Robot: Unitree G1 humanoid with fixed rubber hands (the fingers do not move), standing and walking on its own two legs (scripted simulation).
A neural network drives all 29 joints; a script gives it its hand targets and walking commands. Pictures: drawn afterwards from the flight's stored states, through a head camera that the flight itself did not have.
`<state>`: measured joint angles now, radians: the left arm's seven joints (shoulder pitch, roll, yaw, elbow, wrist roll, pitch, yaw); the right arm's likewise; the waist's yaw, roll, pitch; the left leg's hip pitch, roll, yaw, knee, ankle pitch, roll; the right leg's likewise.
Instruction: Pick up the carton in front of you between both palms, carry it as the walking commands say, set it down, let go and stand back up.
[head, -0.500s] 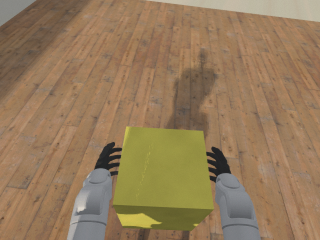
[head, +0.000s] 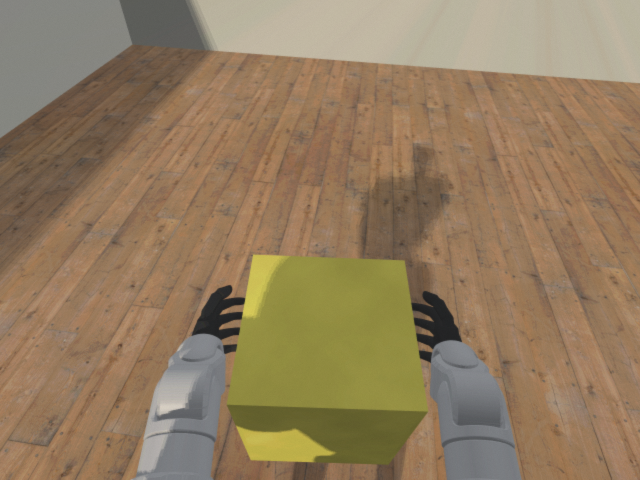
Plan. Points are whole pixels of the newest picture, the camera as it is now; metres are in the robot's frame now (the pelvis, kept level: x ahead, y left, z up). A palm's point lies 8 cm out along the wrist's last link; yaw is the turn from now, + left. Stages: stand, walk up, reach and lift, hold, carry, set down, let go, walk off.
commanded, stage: carry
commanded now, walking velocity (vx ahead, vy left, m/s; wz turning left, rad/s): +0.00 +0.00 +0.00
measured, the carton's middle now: (324, 364) +0.31 +0.00 -0.05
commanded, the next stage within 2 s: hold in 1.36 s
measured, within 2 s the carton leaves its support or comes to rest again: neither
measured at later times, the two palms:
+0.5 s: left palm (198, 363) +0.26 +0.15 +0.04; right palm (449, 370) +0.26 -0.15 +0.04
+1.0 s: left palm (187, 382) +0.23 +0.16 +0.04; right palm (447, 389) +0.23 -0.14 +0.04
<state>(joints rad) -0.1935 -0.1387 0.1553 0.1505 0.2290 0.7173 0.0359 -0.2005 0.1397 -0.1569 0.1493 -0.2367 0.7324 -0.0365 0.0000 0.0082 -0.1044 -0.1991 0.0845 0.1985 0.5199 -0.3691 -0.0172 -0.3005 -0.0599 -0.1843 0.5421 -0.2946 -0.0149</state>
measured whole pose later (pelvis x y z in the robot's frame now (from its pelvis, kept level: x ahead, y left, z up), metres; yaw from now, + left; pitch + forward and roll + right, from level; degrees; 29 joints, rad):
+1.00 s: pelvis -0.05 +0.01 +0.00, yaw +0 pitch +2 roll +0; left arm -0.20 -0.14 0.16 0.17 0.24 0.73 0.03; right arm -0.21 0.14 -0.16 0.17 -0.24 0.74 -0.03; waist 0.00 0.00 -0.10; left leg -0.24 0.07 0.21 0.51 -0.29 0.02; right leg -0.32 -0.08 -0.18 0.49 -0.19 -0.01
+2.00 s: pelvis -0.07 -0.02 +0.01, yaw +9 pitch -9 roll +0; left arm -0.29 -0.16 0.26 0.31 0.30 0.71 -0.01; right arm -0.28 0.16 -0.24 0.28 -0.31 0.74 0.01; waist 0.00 0.02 0.02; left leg -0.06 -0.01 -0.06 0.42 -0.21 -0.01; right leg -0.09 0.02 0.01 0.41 -0.17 -0.02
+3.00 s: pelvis -0.10 -0.01 -0.11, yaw +8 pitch +35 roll +0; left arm -0.71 -0.14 0.43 0.53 0.23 0.23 0.05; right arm -0.71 0.11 -0.47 0.52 -0.25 0.24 0.00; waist -0.03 0.02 -0.10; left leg -1.34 -0.08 -0.07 1.14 -0.40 -0.01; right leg -1.37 0.05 0.08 1.11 -0.35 0.02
